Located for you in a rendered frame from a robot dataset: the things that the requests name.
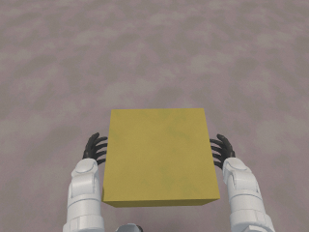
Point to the right robot hand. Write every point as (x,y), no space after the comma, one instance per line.
(226,150)

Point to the left robot hand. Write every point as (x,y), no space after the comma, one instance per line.
(91,148)

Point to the robot right forearm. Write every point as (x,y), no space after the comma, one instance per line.
(248,212)

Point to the robot left forearm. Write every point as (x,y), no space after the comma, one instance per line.
(84,212)

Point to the carton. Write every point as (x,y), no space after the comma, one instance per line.
(159,157)

